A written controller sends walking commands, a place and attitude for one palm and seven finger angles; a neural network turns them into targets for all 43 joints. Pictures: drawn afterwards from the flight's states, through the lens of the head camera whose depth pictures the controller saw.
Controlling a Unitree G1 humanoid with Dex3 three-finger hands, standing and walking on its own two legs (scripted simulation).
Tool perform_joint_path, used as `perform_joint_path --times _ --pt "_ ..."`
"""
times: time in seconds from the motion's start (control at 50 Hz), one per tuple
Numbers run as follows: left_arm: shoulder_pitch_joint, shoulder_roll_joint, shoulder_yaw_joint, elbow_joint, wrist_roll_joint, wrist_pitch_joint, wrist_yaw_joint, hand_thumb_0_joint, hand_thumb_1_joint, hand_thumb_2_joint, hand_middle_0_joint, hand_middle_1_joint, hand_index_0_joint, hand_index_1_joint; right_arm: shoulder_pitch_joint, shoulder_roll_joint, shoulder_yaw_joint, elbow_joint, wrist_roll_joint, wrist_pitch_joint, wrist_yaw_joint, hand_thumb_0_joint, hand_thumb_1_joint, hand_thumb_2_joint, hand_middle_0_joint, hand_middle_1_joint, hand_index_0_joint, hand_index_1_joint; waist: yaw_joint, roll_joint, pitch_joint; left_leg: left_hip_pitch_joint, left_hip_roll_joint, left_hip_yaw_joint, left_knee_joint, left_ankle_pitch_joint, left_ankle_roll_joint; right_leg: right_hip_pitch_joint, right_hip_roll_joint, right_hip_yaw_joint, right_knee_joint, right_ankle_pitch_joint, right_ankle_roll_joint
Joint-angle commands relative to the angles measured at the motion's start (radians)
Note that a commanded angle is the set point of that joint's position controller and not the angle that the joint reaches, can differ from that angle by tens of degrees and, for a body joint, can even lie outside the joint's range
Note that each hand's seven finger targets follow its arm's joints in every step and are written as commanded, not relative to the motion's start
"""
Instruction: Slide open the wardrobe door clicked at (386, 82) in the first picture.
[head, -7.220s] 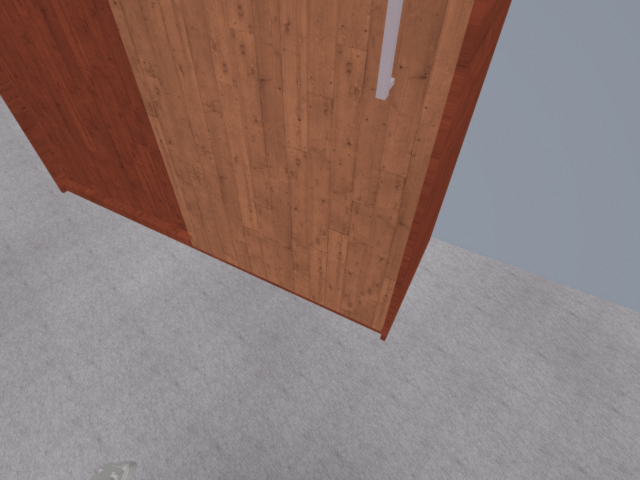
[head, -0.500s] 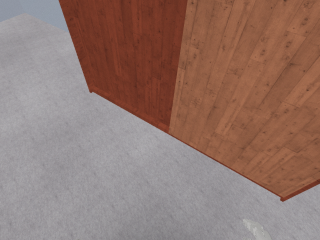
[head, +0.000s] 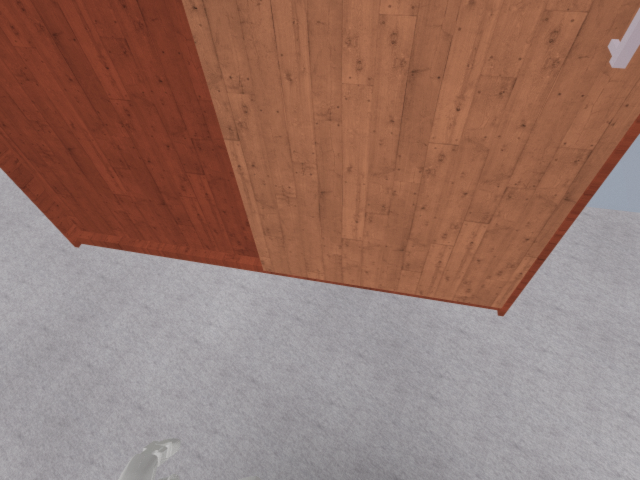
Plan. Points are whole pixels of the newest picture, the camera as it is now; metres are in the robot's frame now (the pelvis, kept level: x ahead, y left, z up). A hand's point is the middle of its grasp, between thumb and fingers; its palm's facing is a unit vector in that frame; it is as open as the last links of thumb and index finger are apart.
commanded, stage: turn to face it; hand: right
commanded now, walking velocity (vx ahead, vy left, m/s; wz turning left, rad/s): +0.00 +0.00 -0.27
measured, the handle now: out of the picture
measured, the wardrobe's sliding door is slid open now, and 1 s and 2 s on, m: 0.00 0.00 0.00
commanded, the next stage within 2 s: take the last steps up to it in 0.20 s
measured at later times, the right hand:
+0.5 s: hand out of the picture +0.05 -0.17 -0.14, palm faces +0.18 +0.95 -0.24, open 7.4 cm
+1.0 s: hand out of the picture -0.10 -0.18 -0.16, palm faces +0.41 +0.89 -0.18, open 7.4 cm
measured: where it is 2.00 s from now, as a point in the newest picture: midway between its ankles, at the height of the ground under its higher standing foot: outside the picture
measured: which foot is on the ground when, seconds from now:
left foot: up 0.00-0.42, down 0.44-1.00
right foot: down 0.00-0.44, up 0.46-0.98, down 1.00-1.00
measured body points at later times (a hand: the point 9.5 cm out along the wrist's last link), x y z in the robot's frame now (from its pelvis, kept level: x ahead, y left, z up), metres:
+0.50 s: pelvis -0.01 +0.03 +0.01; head -0.01 +0.06 +0.46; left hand +0.05 +0.27 -0.16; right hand +0.04 -0.22 -0.12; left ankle +0.00 +0.13 -0.73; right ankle +0.00 -0.09 -0.70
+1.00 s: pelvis +0.09 -0.08 +0.00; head +0.11 -0.09 +0.45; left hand +0.28 +0.10 -0.14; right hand -0.12 -0.23 -0.14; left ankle +0.01 +0.13 -0.72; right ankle +0.13 -0.22 -0.73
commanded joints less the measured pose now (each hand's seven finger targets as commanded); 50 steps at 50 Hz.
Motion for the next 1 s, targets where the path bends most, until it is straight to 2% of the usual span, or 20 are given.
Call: perform_joint_path --times 0.0,0.06,0.22,0.32,0.38,0.4,0.42,0.44,0.46,0.48,0.52,0.56,0.7,0.8,0.86,0.9,0.92,0.94,0.96,0.98 --pt "0.12 0.207 0.045 -0.023 0.007 -0.021 0.045 0.0 0.9 0.9 -0.2 -0.3 -0.2 -0.3 -0.103 -0.074 -0.018 -0.098 0.001 -0.019 -0.008 0.0 -0.9 -0.9 0.2 0.3 0.2 0.3 0.085 -0.243 -0.118 -0.233 -0.031 -0.159 0.315 -0.014 -0.02 0.194 -0.312 0.329 -0.255 0.723 -0.155" --pt "0.064 0.169 0.031 -0.036 -0.001 -0.033 0.045 0.0 0.9 0.9 -0.2 -0.3 -0.2 -0.3 -0.027 -0.067 -0.02 -0.051 0.0 -0.019 0.005 0.0 -0.9 -0.9 0.2 0.3 0.2 0.3 0.038 -0.213 -0.135 -0.199 -0.043 -0.148 0.313 0.114 -0.032 0.191 -0.23 0.223 -0.282 0.65 -0.111" --pt "0.131 0.149 0.039 -0.001 0.005 -0.028 0.046 0.0 0.9 0.9 -0.2 -0.3 -0.2 -0.3 -0.094 -0.039 -0.011 -0.063 0.002 -0.013 -0.001 0.0 -0.9 -0.9 0.2 0.3 0.2 0.3 0.065 -0.205 -0.097 -0.166 -0.07 -0.152 0.132 0.104 -0.04 0.171 -0.236 0.31 -0.333 0.452 -0.142" --pt "0.137 0.144 0.043 0.016 0.015 -0.022 0.043 0.0 0.9 0.9 -0.2 -0.3 -0.2 -0.3 -0.09 -0.001 -0.003 -0.067 0.004 -0.028 0.0 0.0 -0.9 -0.9 0.2 0.3 0.2 0.3 0.063 -0.246 -0.121 -0.033 -0.116 -0.124 -0.093 0.067 -0.013 0.127 -0.215 0.352 -0.317 0.314 -0.142" --pt "0.111 0.136 0.043 0.017 0.009 -0.02 0.038 0.0 0.9 0.9 -0.2 -0.3 -0.2 -0.3 0.032 -0.008 -0.01 -0.027 -0.002 -0.049 0.01 0.0 -0.9 -0.9 0.2 0.3 0.2 0.3 -0.002 -0.201 -0.118 0.216 -0.137 -0.089 -0.377 0.206 0.003 -0.049 -0.146 0.342 -0.251 -0.024 -0.095" --pt "0.116 0.095 0.042 0.012 0.002 -0.022 0.034 0.0 0.9 0.9 -0.2 -0.3 -0.2 -0.3 0.099 -0.05 -0.019 -0.005 -0.011 -0.06 0.006 0.0 -0.9 -0.9 0.2 0.3 0.2 0.3 -0.03 -0.081 -0.121 0.363 -0.06 -0.165 -0.498 0.173 0.024 -0.188 -0.064 0.272 -0.106 -0.147 -0.045" --pt "0.127 0.019 0.026 -0.02 -0.006 -0.024 0.028 0.0 0.9 0.9 -0.2 -0.3 -0.2 -0.3 0.15 -0.153 -0.042 0.001 -0.027 -0.068 -0.004 0.0 -0.9 -0.9 0.2 0.3 0.2 0.3 -0.052 0.237 -0.088 0.459 0.234 -0.517 -0.657 -0.088 0.119 -0.437 0.067 0.113 0.186 -0.266 0.028" --pt "0.052 0.078 0.042 -0.048 0.019 -0.014 0.023 0.0 0.9 0.9 -0.2 -0.3 -0.2 -0.3 0.159 -0.179 -0.036 -0.013 -0.006 -0.059 -0.006 0.0 -0.9 -0.9 0.2 0.3 0.2 0.3 -0.069 0.162 -0.006 0.273 0.35 -0.634 -0.74 -0.232 0.169 -0.478 0.03 0.173 0.361 -0.251 0.035" --pt "0.046 0.098 0.051 -0.049 0.023 0.0 0.014 0.0 0.9 0.9 -0.2 -0.3 -0.2 -0.3 0.116 -0.171 -0.049 -0.018 -0.002 -0.069 -0.014 0.0 -0.9 -0.9 0.2 0.3 0.2 0.3 -0.044 0.206 0.018 0.158 0.349 -0.698 -0.8 -0.37 0.169 -0.459 -0.005 0.199 0.463 -0.173 0.037" --pt "0.057 0.108 0.057 -0.026 0.026 0.002 0.005 0.0 0.9 0.9 -0.2 -0.3 -0.2 -0.3 0.061 -0.129 -0.037 -0.023 -0.003 -0.08 -0.013 0.0 -0.9 -0.9 0.2 0.3 0.2 0.3 -0.011 0.151 0.086 0.058 0.312 -0.639 -0.807 -0.356 0.149 -0.45 -0.032 0.209 0.522 -0.08 0.037" --pt "0.159 0.065 0.053 0.034 0.028 0.012 -0.008 0.0 0.9 0.9 -0.2 -0.3 -0.2 -0.3 -0.014 -0.073 -0.019 -0.024 -0.002 -0.099 -0.007 0.0 -0.9 -0.9 0.2 0.3 0.2 0.3 0.055 0.078 0.068 0.05 0.176 -0.336 -0.741 -0.06 0.085 -0.392 -0.033 0.162 0.572 0.096 0.067" --pt "0.189 0.045 0.05 0.057 0.022 0.009 -0.012 0.0 0.9 0.9 -0.2 -0.3 -0.2 -0.3 0.056 -0.039 -0.011 0.006 0.0 -0.111 -0.008 0.0 -0.9 -0.9 0.2 0.3 0.2 0.3 0.037 0.097 0.024 0.129 0.13 -0.229 -0.714 0.104 0.071 -0.393 -0.032 0.132 0.58 0.162 0.083" --pt "0.075 0.025 0.041 0.03 0.018 0.003 -0.024 0.0 0.9 0.9 -0.2 -0.3 -0.2 -0.3 0.222 -0.03 -0.006 0.103 -0.009 -0.131 -0.014 0.0 -0.9 -0.9 0.2 0.3 0.2 0.3 -0.012 0.084 0.052 0.254 0.179 -0.198 -0.719 0.19 0.114 -0.502 -0.085 0.095 0.499 0.212 0.101" --pt "-0.039 0.008 0.021 -0.013 0.012 -0.011 -0.037 0.0 0.9 0.9 -0.2 -0.3 -0.2 -0.3 0.276 -0.035 -0.007 0.144 -0.018 -0.136 -0.018 0.0 -0.9 -0.9 0.2 0.3 0.2 0.3 -0.034 0.115 0.084 0.28 0.198 -0.153 -0.7 0.264 0.135 -0.468 -0.107 0.045 0.283 0.182 0.084" --pt "-0.081 -0.01 0.008 -0.028 0.005 -0.025 -0.043 0.0 0.9 0.9 -0.2 -0.3 -0.2 -0.3 0.271 -0.045 -0.006 0.154 -0.022 -0.13 -0.02 0.0 -0.9 -0.9 0.2 0.3 0.2 0.3 -0.035 0.144 0.085 0.213 0.199 -0.111 -0.658 0.39 0.124 -0.289 -0.09 0.007 0.109 0.131 0.056" --pt "-0.03 -0.003 0.008 -0.018 0.0 -0.04 -0.04 0.0 0.9 0.9 -0.2 -0.3 -0.2 -0.3 0.237 -0.067 -0.017 0.144 -0.026 -0.123 -0.022 0.0 -0.9 -0.9 0.2 0.3 0.2 0.3 -0.012 0.161 0.045 0.204 0.203 -0.09 -0.58 0.477 0.121 -0.154 -0.071 -0.006 0.021 0.064 0.031" --pt "0.037 0.011 0.011 0.001 0.002 -0.049 -0.032 0.0 0.9 0.9 -0.2 -0.3 -0.2 -0.3 0.225 -0.075 -0.019 0.144 -0.024 -0.118 -0.021 0.0 -0.9 -0.9 0.2 0.3 0.2 0.3 0.022 0.148 0.003 0.189 0.177 -0.056 -0.488 0.539 0.107 -0.035 -0.039 -0.039 -0.052 0.064 0.023" --pt "0.172 0.045 0.019 0.046 0.007 -0.06 -0.019 0.0 0.9 0.9 -0.2 -0.3 -0.2 -0.3 0.219 -0.063 -0.018 0.144 -0.022 -0.114 -0.021 0.0 -0.9 -0.9 0.2 0.3 0.2 0.3 0.084 0.074 -0.071 0.14 0.133 -0.007 -0.293 0.61 0.08 0.173 -0.018 -0.043 -0.146 0.11 0.015" --pt "0.332 0.149 0.041 0.09 0.015 -0.068 -0.002 0.0 0.9 0.9 -0.2 -0.3 -0.2 -0.3 0.251 -0.017 -0.007 0.14 -0.012 -0.11 -0.013 0.0 -0.9 -0.9 0.2 0.3 0.2 0.3 0.137 -0.151 -0.219 0.042 0.052 0.038 -0.022 0.433 0.052 0.423 -0.104 0.021 -0.153 0.174 0.004" --pt "0.426 0.254 0.067 0.113 0.013 -0.073 0.016 0.0 0.9 0.9 -0.2 -0.3 -0.2 -0.3 0.265 0.045 0.003 0.105 0.002 -0.105 -0.006 0.0 -0.9 -0.9 0.2 0.3 0.2 0.3 0.155 -0.42 -0.288 -0.235 -0.098 0.02 0.274 -0.121 0.016 0.566 -0.357 0.394 -0.205 0.371 -0.083"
